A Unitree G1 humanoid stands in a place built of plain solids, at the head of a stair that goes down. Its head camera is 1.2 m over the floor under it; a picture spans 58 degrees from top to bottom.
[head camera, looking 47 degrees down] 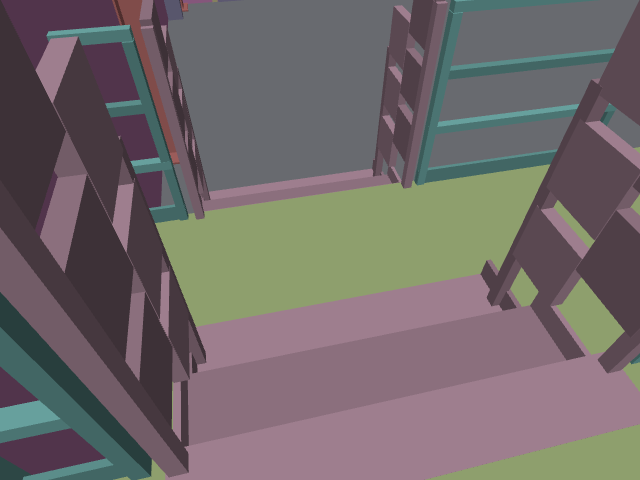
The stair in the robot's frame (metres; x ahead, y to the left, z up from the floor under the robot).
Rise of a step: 0.18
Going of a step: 0.30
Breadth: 1.32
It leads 13 degrees to the left of straight ahead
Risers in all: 3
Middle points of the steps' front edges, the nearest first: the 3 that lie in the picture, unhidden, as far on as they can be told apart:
0.51 -0.24 0.00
0.81 -0.17 -0.18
1.10 -0.11 -0.35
